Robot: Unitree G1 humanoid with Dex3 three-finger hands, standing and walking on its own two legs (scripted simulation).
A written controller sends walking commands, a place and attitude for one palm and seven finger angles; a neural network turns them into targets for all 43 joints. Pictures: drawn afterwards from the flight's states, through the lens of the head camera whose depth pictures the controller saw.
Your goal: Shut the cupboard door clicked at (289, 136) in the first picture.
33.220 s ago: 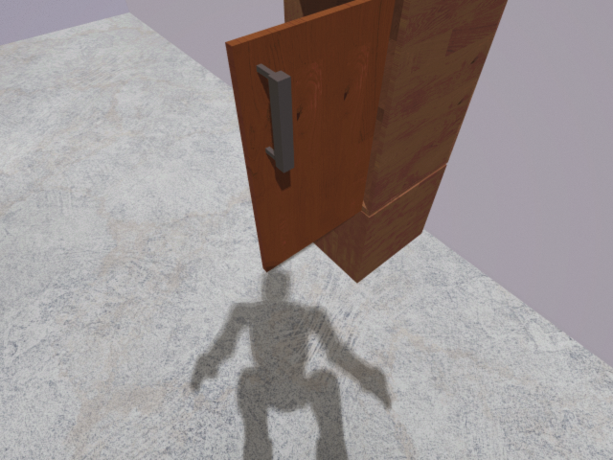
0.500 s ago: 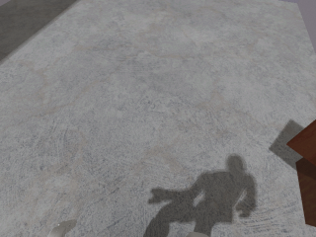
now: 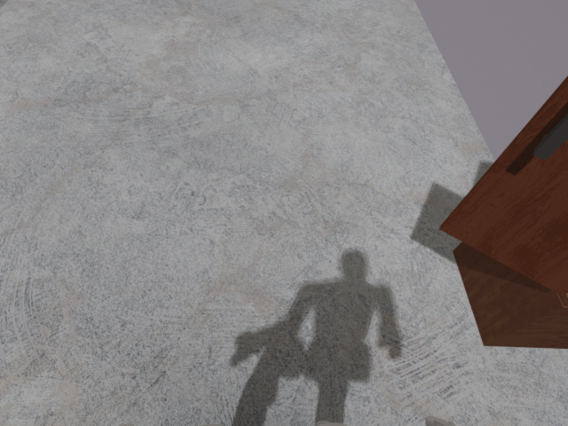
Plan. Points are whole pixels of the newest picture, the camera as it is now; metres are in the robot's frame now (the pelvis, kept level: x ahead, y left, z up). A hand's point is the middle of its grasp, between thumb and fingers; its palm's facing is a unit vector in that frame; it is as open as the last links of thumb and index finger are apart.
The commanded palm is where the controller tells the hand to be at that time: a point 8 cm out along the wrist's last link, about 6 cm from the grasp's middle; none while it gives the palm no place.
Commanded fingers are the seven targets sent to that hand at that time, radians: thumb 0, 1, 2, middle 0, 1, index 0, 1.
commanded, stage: turn to face it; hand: left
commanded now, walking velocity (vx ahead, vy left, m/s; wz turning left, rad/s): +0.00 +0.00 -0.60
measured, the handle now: out of the picture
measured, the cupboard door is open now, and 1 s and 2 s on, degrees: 57 57 57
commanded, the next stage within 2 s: take the last steps up to it in 0.78 s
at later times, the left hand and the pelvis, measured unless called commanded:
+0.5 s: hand (203, 381) +0.19 +0.13 -0.14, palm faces -0.30 -0.91 -0.28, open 7.3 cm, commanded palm none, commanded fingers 0.00 0.90 0.90 -0.20 -0.30 -0.20 -0.30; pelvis +0.02 -0.03 +0.00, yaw -17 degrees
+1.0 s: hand (194, 366) +0.22 +0.15 -0.16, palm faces -0.41 -0.89 -0.19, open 7.4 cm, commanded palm none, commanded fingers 0.00 0.90 0.90 -0.20 -0.30 -0.20 -0.30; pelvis +0.08 +0.00 +0.01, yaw -27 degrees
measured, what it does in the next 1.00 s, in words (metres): steps on the spot, turning right: right foot, then left foot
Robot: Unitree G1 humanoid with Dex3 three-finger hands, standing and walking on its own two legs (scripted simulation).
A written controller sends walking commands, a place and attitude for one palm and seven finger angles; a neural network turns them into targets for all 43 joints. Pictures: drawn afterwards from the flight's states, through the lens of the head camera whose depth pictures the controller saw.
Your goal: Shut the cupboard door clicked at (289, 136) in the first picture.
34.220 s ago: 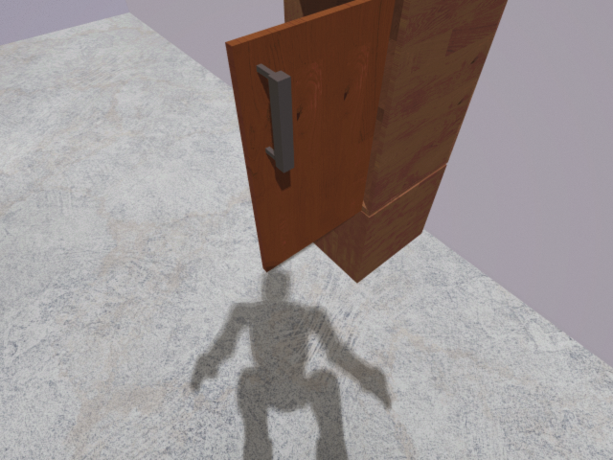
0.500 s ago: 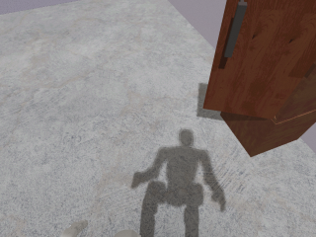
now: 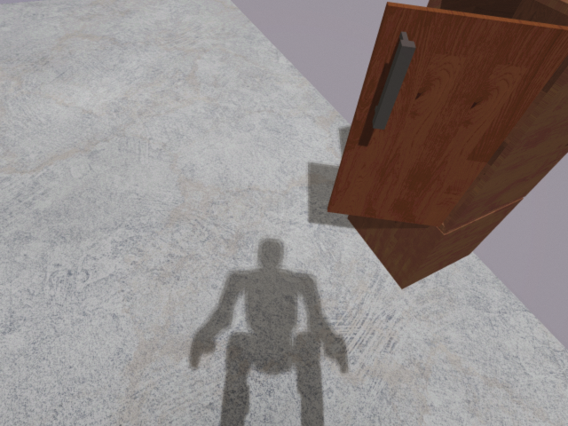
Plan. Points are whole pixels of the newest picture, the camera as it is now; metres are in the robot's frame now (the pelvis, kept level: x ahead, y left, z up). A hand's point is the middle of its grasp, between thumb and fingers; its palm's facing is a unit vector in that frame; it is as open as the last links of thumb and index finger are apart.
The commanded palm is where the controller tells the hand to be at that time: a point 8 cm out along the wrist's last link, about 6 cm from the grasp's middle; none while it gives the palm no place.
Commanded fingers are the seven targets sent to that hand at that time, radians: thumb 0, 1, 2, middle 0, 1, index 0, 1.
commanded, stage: take the last steps up to it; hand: left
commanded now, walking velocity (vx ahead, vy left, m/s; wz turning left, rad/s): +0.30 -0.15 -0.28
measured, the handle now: (390, 82) +0.73 -0.16 +0.11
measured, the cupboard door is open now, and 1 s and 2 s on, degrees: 57 57 57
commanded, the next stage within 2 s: come to a stop and stand still in 0.70 s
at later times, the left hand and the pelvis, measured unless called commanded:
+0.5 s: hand (233, 408) +0.18 +0.08 -0.18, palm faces -0.11 -0.98 -0.18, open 7.3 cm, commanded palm none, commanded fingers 0.00 0.90 0.90 -0.20 -0.30 -0.20 -0.30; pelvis +0.11 -0.09 +0.00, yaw -6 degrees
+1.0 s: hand (270, 291) +0.39 +0.04 -0.18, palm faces -0.14 -0.97 -0.19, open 7.3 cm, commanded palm none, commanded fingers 0.00 0.90 0.90 -0.20 -0.30 -0.20 -0.30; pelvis +0.28 -0.14 +0.00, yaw -8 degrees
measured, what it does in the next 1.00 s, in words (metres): walks ahead: right foot, then left foot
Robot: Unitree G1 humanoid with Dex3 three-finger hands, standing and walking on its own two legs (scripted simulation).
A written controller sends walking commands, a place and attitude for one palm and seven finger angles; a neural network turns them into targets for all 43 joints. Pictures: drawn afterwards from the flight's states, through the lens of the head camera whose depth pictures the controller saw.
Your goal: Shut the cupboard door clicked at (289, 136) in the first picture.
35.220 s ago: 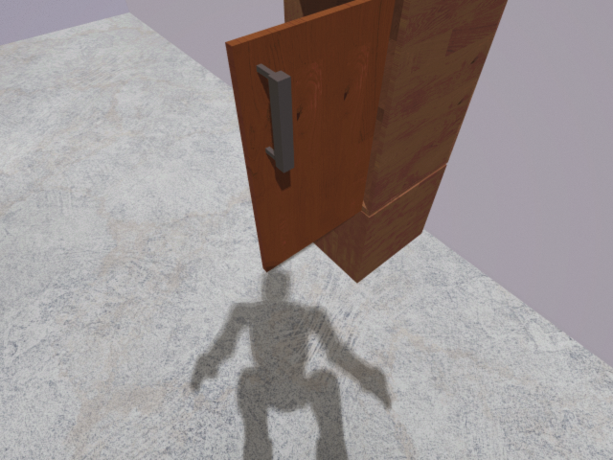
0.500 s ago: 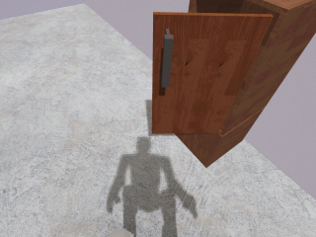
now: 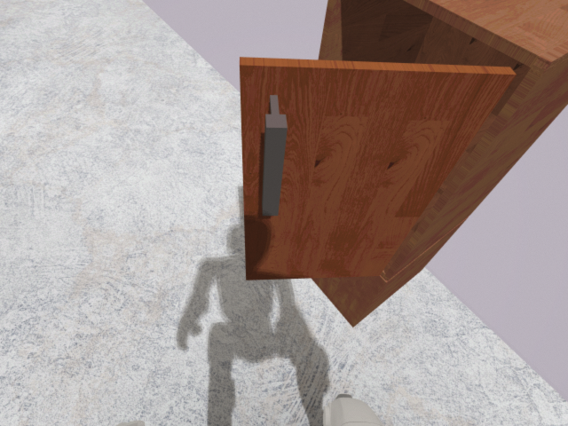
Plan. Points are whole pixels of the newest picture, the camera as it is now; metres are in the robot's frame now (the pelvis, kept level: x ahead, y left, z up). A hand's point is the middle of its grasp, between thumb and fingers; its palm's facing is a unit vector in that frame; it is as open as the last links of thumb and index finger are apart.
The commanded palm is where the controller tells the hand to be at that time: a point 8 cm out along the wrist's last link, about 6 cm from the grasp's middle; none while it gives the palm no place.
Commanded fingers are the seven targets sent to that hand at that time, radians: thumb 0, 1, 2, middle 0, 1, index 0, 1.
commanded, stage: come to a stop and stand still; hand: left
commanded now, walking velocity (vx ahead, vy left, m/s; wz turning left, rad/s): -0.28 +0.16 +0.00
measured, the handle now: (271, 160) +0.45 +0.04 +0.11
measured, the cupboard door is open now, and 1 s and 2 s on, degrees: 57 57 57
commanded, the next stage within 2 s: none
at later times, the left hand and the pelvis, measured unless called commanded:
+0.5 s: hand out of the picture +0.07 +0.20 -0.18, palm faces +0.06 -0.96 -0.28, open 7.3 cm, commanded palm none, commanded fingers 0.00 0.90 0.90 -0.20 -0.30 -0.20 -0.30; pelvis +0.00 +0.00 -0.02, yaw +2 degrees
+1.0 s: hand out of the picture -0.03 +0.25 -0.18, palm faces +0.02 -0.98 -0.21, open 7.4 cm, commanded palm none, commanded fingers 0.00 0.90 0.90 -0.20 -0.30 -0.20 -0.30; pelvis -0.04 +0.07 -0.01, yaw -1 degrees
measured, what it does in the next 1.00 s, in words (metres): steps on the spot: right foot, then left foot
